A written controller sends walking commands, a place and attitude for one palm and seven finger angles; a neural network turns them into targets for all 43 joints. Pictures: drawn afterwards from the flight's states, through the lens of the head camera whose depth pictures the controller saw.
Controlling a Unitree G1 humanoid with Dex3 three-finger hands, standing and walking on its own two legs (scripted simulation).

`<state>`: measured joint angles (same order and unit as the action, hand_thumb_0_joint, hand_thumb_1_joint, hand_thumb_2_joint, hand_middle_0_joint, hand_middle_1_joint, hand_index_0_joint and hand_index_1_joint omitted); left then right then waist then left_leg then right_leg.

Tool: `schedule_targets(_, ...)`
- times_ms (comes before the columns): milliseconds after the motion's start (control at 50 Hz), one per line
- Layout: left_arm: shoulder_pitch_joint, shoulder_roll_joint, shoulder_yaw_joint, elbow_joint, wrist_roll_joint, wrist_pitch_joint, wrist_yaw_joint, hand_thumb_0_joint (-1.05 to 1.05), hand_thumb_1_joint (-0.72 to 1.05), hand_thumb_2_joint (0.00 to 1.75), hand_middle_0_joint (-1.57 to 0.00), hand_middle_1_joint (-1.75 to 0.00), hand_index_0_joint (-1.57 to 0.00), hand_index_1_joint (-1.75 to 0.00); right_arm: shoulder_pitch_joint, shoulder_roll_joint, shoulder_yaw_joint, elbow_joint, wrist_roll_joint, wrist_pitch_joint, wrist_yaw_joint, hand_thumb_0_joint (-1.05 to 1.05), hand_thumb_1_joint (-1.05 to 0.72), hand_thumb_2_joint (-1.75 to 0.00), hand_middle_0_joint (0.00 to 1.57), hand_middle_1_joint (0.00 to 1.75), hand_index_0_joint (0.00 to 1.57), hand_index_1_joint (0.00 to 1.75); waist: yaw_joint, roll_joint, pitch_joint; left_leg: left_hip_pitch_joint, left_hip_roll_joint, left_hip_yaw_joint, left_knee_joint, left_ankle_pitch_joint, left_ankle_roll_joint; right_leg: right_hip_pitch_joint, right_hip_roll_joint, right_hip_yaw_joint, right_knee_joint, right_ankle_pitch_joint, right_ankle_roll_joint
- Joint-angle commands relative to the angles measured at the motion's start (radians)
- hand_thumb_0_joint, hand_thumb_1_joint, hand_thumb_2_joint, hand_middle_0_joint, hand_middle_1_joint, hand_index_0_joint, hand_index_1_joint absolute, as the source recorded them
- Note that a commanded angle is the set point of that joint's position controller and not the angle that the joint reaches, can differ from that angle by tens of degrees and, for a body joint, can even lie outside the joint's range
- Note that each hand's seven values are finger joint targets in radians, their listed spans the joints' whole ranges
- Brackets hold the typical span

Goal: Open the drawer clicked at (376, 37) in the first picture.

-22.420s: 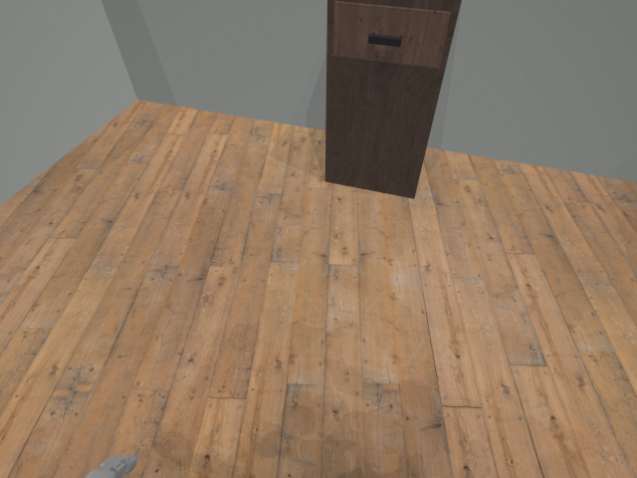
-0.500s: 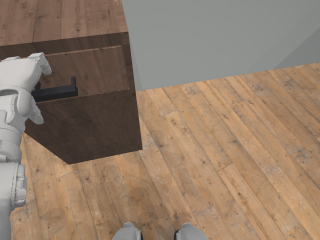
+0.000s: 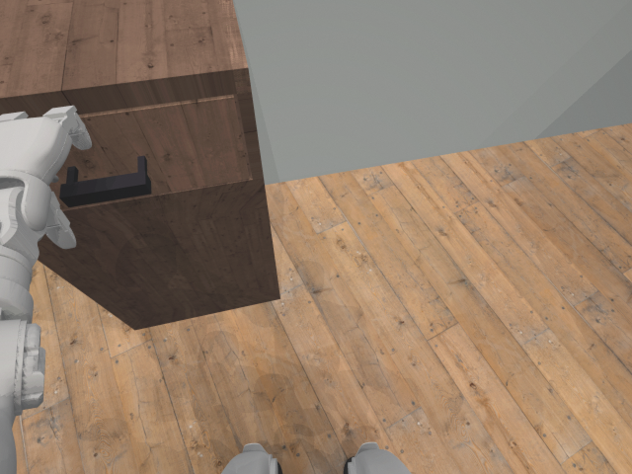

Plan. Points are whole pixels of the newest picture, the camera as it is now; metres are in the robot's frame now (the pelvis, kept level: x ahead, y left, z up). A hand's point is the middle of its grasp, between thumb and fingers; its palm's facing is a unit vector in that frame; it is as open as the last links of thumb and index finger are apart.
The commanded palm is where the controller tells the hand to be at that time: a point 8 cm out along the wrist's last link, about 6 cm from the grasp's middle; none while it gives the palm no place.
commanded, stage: re-aim the fingers above the handle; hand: left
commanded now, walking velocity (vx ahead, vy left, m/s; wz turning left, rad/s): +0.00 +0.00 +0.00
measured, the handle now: (107, 178) +0.53 +0.28 -0.01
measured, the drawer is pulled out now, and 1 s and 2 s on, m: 0.00 0.00 0.00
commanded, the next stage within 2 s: lower the fingers behind the handle in 1.54 s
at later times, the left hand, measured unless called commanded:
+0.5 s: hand (54, 179) +0.48 +0.31 +0.06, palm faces -0.05 -0.01 -1.00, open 13.4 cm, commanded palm +0.47 +0.32 +0.12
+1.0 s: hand (53, 180) +0.48 +0.31 +0.06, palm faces -0.04 +0.00 -1.00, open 13.6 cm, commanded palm +0.47 +0.33 +0.11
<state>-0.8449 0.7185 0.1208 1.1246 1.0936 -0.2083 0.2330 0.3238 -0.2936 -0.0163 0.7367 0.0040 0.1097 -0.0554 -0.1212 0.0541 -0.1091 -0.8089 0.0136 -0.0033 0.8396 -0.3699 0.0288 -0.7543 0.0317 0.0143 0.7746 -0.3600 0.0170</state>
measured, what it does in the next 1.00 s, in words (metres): stands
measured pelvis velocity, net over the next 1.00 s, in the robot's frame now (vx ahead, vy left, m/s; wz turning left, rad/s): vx -0.01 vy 0.00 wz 0.00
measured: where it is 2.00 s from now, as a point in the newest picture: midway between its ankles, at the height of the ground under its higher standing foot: outside the picture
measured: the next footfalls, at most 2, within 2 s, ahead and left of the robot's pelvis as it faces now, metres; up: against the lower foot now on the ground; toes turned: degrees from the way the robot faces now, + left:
none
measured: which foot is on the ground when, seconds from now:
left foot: down 0.00-1.00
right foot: down 0.00-1.00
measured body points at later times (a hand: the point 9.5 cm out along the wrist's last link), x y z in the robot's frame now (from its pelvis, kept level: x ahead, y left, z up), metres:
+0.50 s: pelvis -0.02 +0.01 +0.00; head +0.10 +0.01 +0.43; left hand +0.48 +0.31 +0.11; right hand -0.02 -0.28 -0.12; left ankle +0.01 +0.10 -0.70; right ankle +0.00 -0.13 -0.70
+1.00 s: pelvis -0.01 +0.00 +0.00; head +0.11 +0.01 +0.43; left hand +0.48 +0.31 +0.11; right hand +0.01 -0.28 -0.13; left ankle +0.01 +0.10 -0.70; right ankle +0.00 -0.13 -0.70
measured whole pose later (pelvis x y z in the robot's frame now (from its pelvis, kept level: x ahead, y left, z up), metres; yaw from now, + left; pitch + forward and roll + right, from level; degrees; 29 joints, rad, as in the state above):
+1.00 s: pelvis -0.01 +0.00 +0.00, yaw +0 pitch +20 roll -2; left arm -0.88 0.70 0.09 1.15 1.10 -0.19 0.27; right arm 0.33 -0.29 -0.01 0.73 0.01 0.09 -0.05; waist -0.12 0.05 -0.11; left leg -0.83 0.01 0.00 0.85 -0.36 0.04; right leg -0.78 0.02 0.02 0.79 -0.36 0.02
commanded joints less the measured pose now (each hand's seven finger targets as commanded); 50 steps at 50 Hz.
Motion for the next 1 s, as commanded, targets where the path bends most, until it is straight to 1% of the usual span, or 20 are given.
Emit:
schedule_targets(0, -0.517, 0.468, 0.105, -0.188, -0.019, 0.048, 0.069, 0.0, -0.5, 0.3, -0.3, -1.2, -0.3, -1.2, 0.145, -0.18, -0.059, -0.047, -0.004, -0.014, -0.019, 0.0, -0.9, -0.9, 0.2, 0.3, 0.2, 0.3, -0.007, 0.076, -0.432, 0.27, -0.035, 0.006, -0.07, 0.267, 0.014, 0.168, 0.029, -0.021, -0.077, 0.244, -0.026)
schedule_targets(40, -0.523, 0.481, 0.11, -0.168, -0.016, 0.054, 0.075, 0.0, -0.5, 0.3, -0.3, -1.2, -0.3, -1.2, 0.149, -0.183, -0.057, -0.048, -0.005, -0.016, -0.019, 0.0, -0.9, -0.9, 0.2, 0.3, 0.2, 0.3, -0.008, 0.059, -0.424, 0.259, -0.034, 0.001, -0.072, 0.241, 0.015, 0.154, 0.029, -0.022, -0.079, 0.215, -0.025)
schedule_targets(80, -0.569, 0.493, 0.118, -0.211, -0.014, 0.044, 0.082, 0.0, -0.5, 0.3, -0.3, -1.2, -0.3, -1.2, 0.159, -0.182, -0.06, -0.052, -0.004, -0.02, -0.019, 0.0, -0.9, -0.9, 0.2, 0.3, 0.2, 0.3, -0.009, 0.087, -0.485, 0.292, -0.032, -0.003, -0.071, 0.267, 0.013, 0.16, 0.028, -0.023, -0.073, 0.23, -0.024)
schedule_targets(160, -0.589, 0.434, 0.075, -0.183, -0.019, 0.056, 0.085, 0.0, -0.5, 0.3, -0.3, -1.2, -0.3, -1.2, 0.169, -0.183, -0.059, -0.044, -0.007, -0.028, -0.017, 0.0, -0.9, -0.9, 0.2, 0.3, 0.2, 0.3, -0.028, 0.083, -0.451, 0.307, -0.026, -0.014, -0.075, 0.242, 0.01, 0.115, 0.031, -0.034, -0.081, 0.185, -0.028)
schedule_targets(260, -0.602, 0.461, 0.078, -0.153, -0.011, 0.072, 0.082, 0.0, -0.5, 0.3, -0.3, -1.2, -0.3, -1.2, 0.17, -0.188, -0.051, -0.044, -0.006, -0.035, -0.021, 0.0, -0.9, -0.9, 0.2, 0.3, 0.2, 0.3, -0.026, 0.078, -0.446, 0.283, -0.027, -0.013, -0.082, 0.189, 0.013, 0.114, 0.029, -0.029, -0.087, 0.15, -0.028)
schedule_targets(320, -0.615, 0.438, 0.054, -0.141, -0.005, 0.079, 0.083, 0.0, -0.5, 0.3, -0.3, -1.2, -0.3, -1.2, 0.177, -0.185, -0.049, -0.045, -0.002, -0.044, -0.02, 0.0, -0.9, -0.9, 0.2, 0.3, 0.2, 0.3, -0.034, 0.082, -0.427, 0.284, -0.025, -0.018, -0.088, 0.171, 0.012, 0.094, 0.028, -0.033, -0.091, 0.131, -0.026)
schedule_targets(380, -0.624, 0.463, 0.067, -0.147, -0.002, 0.077, 0.081, 0.0, -0.5, 0.3, -0.3, -1.2, -0.3, -1.2, 0.183, -0.186, -0.047, -0.047, -0.004, -0.042, -0.022, 0.0, -0.9, -0.9, 0.2, 0.3, 0.2, 0.3, -0.031, 0.087, -0.456, 0.288, -0.026, -0.022, -0.083, 0.187, 0.012, 0.101, 0.028, -0.031, -0.084, 0.143, -0.026)
schedule_targets(440, -0.615, 0.405, 0.03, -0.131, -0.002, 0.082, 0.08, 0.0, -0.5, 0.3, -0.3, -1.2, -0.3, -1.2, 0.18, -0.182, -0.049, -0.047, -0.005, -0.049, -0.02, 0.0, -0.9, -0.9, 0.2, 0.3, 0.2, 0.3, -0.039, 0.104, -0.409, 0.298, -0.023, -0.023, -0.09, 0.162, 0.008, 0.063, 0.031, -0.039, -0.09, 0.116, -0.03)
schedule_targets(500, -0.521, 0.474, 0.104, -0.154, -0.007, 0.075, 0.073, 0.0, -0.5, 0.3, -0.3, -1.2, -0.3, -1.2, 0.166, -0.185, -0.046, -0.053, -0.01, -0.039, -0.014, 0.0, -0.9, -0.9, 0.2, 0.3, 0.2, 0.3, 0.018, 0.108, -0.461, 0.309, -0.025, -0.017, -0.09, 0.208, 0.005, 0.119, 0.031, -0.038, -0.077, 0.147, -0.035)
schedule_targets(520, -0.516, 0.487, 0.111, -0.153, -0.003, 0.075, 0.071, 0.0, -0.5, 0.3, -0.3, -1.2, -0.3, -1.2, 0.16, -0.183, -0.047, -0.057, -0.009, -0.035, -0.015, 0.0, -0.9, -0.9, 0.2, 0.3, 0.2, 0.3, 0.015, 0.091, -0.462, 0.297, -0.026, -0.015, -0.088, 0.207, 0.007, 0.126, 0.032, -0.036, -0.078, 0.152, -0.033)
schedule_targets(580, -0.541, 0.443, 0.077, -0.167, -0.001, 0.066, 0.073, 0.0, -0.5, 0.3, -0.3, -1.2, -0.3, -1.2, 0.166, -0.181, -0.051, -0.059, -0.006, -0.038, -0.015, 0.0, -0.9, -0.9, 0.2, 0.3, 0.2, 0.3, -0.003, 0.087, -0.433, 0.288, -0.023, -0.02, -0.092, 0.202, 0.007, 0.107, 0.032, -0.04, -0.078, 0.148, -0.032)
schedule_targets(600, -0.513, 0.432, 0.077, -0.167, -0.005, 0.066, 0.071, 0.0, -0.5, 0.3, -0.3, -1.2, -0.3, -1.2, 0.165, -0.182, -0.054, -0.057, -0.008, -0.039, -0.012, 0.0, -0.9, -0.9, 0.2, 0.3, 0.2, 0.3, 0.007, 0.103, -0.443, 0.304, -0.022, -0.018, -0.09, 0.212, 0.005, 0.106, 0.033, -0.042, -0.075, 0.149, -0.035)
schedule_targets(620, -0.494, 0.442, 0.092, -0.15, -0.007, 0.069, 0.071, 0.0, -0.5, 0.3, -0.3, -1.2, -0.3, -1.2, 0.165, -0.184, -0.055, -0.056, -0.008, -0.036, -0.012, 0.0, -0.9, -0.9, 0.2, 0.3, 0.2, 0.3, 0.004, 0.066, -0.431, 0.299, -0.02, -0.018, -0.089, 0.212, 0.007, 0.107, 0.034, -0.041, -0.079, 0.151, -0.032)
schedule_targets(660, -0.512, 0.455, 0.105, -0.178, -0.01, 0.063, 0.071, 0.0, -0.5, 0.3, -0.3, -1.2, -0.3, -1.2, 0.165, -0.186, -0.056, -0.055, -0.011, -0.034, -0.012, 0.0, -0.9, -0.9, 0.2, 0.3, 0.2, 0.3, 0.01, 0.074, -0.454, 0.305, -0.02, -0.018, -0.087, 0.229, 0.006, 0.121, 0.033, -0.04, -0.076, 0.164, -0.034)
schedule_targets(680, -0.514, 0.431, 0.085, -0.188, -0.009, 0.059, 0.074, 0.0, -0.5, 0.3, -0.3, -1.2, -0.3, -1.2, 0.169, -0.181, -0.059, -0.059, -0.008, -0.034, -0.012, 0.0, -0.9, -0.9, 0.2, 0.3, 0.2, 0.3, 0.003, 0.084, -0.471, 0.319, -0.022, -0.015, -0.086, 0.242, 0.007, 0.121, 0.033, -0.038, -0.077, 0.175, -0.031)
schedule_targets(720, -0.483, 0.44, 0.099, -0.166, -0.015, 0.065, 0.074, 0.0, -0.5, 0.3, -0.3, -1.2, -0.3, -1.2, 0.164, -0.184, -0.059, -0.053, -0.008, -0.031, -0.01, 0.0, -0.9, -0.9, 0.2, 0.3, 0.2, 0.3, 0.008, 0.054, -0.443, 0.297, -0.023, -0.012, -0.084, 0.24, 0.009, 0.129, 0.033, -0.036, -0.078, 0.181, -0.03)
schedule_targets(820, -0.483, 0.43, 0.092, -0.168, -0.012, 0.071, 0.077, 0.0, -0.5, 0.3, -0.3, -1.2, -0.3, -1.2, 0.164, -0.182, -0.06, -0.051, -0.007, -0.029, -0.01, 0.0, -0.9, -0.9, 0.2, 0.3, 0.2, 0.3, 0.006, 0.058, -0.445, 0.303, -0.024, -0.01, -0.084, 0.254, 0.009, 0.129, 0.033, -0.035, -0.077, 0.196, -0.03)
schedule_targets(900, -0.48, 0.418, 0.074, -0.136, -0.016, 0.084, 0.073, 0.0, -0.5, 0.3, -0.3, -1.2, -0.3, -1.2, 0.161, -0.182, -0.057, -0.05, -0.005, -0.025, -0.012, 0.0, -0.9, -0.9, 0.2, 0.3, 0.2, 0.3, -0.002, 0.039, -0.401, 0.272, -0.028, -0.004, -0.084, 0.237, 0.011, 0.134, 0.03, -0.033, -0.083, 0.197, -0.029)
schedule_targets(940, -0.488, 0.446, 0.083, -0.119, -0.01, 0.092, 0.071, 0.0, -0.5, 0.3, -0.3, -1.2, -0.3, -1.2, 0.157, -0.182, -0.053, -0.05, -0.002, -0.024, -0.017, 0.0, -0.9, -0.9, 0.2, 0.3, 0.2, 0.3, -0.007, 0.021, -0.392, 0.244, -0.031, 0.002, -0.084, 0.214, 0.016, 0.146, 0.028, -0.024, -0.086, 0.194, -0.025)
schedule_targets(980, -0.503, 0.445, 0.086, -0.148, -0.007, 0.083, 0.072, 0.0, -0.5, 0.3, -0.3, -1.2, -0.3, -1.2, 0.162, -0.179, -0.057, -0.054, -0.002, -0.025, -0.018, 0.0, -0.9, -0.9, 0.2, 0.3, 0.2, 0.3, -0.003, 0.048, -0.428, 0.277, -0.031, 0.0, -0.081, 0.255, 0.013, 0.149, 0.027, -0.026, -0.08, 0.223, -0.027)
